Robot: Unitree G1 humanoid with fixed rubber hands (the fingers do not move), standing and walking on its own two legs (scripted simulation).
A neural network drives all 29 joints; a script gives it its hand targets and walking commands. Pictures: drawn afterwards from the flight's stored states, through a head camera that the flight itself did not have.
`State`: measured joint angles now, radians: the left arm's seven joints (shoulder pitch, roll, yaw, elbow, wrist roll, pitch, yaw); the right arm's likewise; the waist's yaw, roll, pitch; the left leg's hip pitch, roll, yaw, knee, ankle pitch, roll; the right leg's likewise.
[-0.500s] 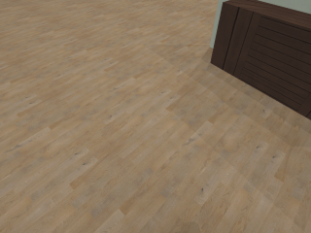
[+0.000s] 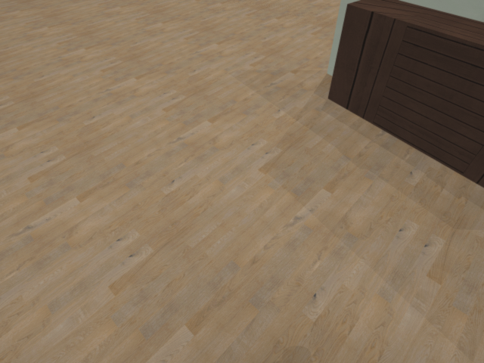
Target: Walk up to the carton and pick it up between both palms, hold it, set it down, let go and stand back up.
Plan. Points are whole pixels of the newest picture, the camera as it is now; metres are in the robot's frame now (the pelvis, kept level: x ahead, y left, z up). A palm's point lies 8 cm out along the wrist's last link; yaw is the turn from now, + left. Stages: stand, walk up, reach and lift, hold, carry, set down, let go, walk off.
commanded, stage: stand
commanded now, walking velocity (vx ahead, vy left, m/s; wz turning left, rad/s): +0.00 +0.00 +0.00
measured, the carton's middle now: out of the picture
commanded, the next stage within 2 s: none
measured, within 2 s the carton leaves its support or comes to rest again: neither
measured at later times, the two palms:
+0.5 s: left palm out of the picture +0.01 +0.24 -0.13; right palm out of the picture +0.01 -0.25 -0.13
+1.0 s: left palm out of the picture +0.00 +0.23 -0.14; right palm out of the picture +0.01 -0.24 -0.14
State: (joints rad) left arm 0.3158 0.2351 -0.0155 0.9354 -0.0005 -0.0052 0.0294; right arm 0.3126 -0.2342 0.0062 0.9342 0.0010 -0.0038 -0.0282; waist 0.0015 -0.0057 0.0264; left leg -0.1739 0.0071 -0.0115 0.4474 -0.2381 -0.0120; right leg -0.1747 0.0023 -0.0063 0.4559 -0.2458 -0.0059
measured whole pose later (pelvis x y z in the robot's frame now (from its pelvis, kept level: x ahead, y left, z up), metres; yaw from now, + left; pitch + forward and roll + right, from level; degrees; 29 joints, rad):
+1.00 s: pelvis +0.00 -0.01 +0.00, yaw +0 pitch -2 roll +0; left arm 0.32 0.20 -0.02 1.02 0.00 -0.01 0.04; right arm 0.32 -0.20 0.01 1.03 0.00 -0.01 -0.04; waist 0.00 0.00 0.03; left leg -0.17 0.02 -0.02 0.43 -0.23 -0.02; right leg -0.17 0.01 -0.01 0.43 -0.24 -0.01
